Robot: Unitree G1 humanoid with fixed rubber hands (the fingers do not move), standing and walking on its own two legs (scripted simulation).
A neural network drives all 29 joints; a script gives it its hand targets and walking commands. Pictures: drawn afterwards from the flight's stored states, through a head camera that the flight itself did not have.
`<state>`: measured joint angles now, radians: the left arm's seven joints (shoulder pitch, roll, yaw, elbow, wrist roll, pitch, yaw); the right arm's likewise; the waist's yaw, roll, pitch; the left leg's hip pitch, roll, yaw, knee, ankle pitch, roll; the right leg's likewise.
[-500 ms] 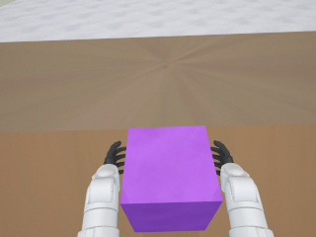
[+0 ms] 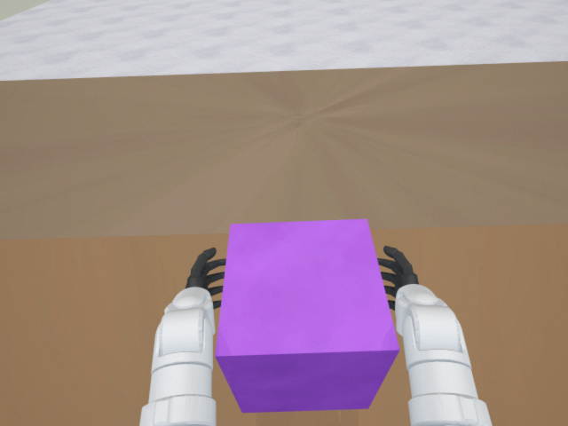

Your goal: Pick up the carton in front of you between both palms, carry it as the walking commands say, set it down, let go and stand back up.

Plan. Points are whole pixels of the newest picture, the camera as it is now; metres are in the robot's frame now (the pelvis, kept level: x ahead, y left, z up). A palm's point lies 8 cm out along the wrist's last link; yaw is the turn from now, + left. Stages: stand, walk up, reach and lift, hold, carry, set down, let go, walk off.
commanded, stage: hold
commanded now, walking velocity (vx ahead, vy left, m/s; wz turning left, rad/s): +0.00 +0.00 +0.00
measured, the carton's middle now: (302, 320) +0.30 +0.00 -0.02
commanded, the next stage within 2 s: carry in 0.84 s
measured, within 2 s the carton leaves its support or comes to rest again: neither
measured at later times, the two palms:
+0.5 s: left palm (198, 296) +0.30 +0.15 +0.05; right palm (404, 295) +0.29 -0.15 +0.05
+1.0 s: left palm (193, 286) +0.31 +0.16 +0.06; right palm (397, 280) +0.31 -0.14 +0.06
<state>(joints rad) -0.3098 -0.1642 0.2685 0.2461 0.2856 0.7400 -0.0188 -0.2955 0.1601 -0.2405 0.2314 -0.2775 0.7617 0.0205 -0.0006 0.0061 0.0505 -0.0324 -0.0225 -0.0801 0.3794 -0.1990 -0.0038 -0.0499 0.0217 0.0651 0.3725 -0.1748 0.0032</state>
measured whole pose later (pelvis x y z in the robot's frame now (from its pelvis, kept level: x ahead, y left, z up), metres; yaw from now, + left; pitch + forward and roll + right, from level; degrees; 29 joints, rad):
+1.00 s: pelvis +0.02 +0.01 +0.00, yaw +2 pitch +0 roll +0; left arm -0.24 -0.15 0.17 0.10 0.23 0.81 0.02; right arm -0.22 0.14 -0.18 0.08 -0.21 0.82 0.00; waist -0.01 -0.01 -0.10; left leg -0.24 0.00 -0.02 0.52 -0.36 0.00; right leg -0.22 0.00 0.03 0.46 -0.25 0.00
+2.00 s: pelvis +0.54 +0.07 +0.01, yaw +1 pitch +5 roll -2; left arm -0.13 -0.13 0.09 -0.33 0.11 1.14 0.09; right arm -0.10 0.13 -0.09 -0.34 -0.09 1.14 -0.08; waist -0.03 0.00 -0.03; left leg -0.23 0.04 0.25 0.32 -0.18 0.07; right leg -0.57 -0.10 -0.09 1.02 -0.24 -0.01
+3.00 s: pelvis +1.21 +0.10 +0.00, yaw +2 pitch +4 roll -1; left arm -0.43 -0.09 0.17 -0.18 0.10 1.17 0.10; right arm -0.40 0.08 -0.16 -0.18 -0.07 1.16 -0.10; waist -0.04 -0.02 0.02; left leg -0.31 0.02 0.22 0.44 -0.21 0.10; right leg -0.60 -0.08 -0.04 1.10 -0.29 -0.05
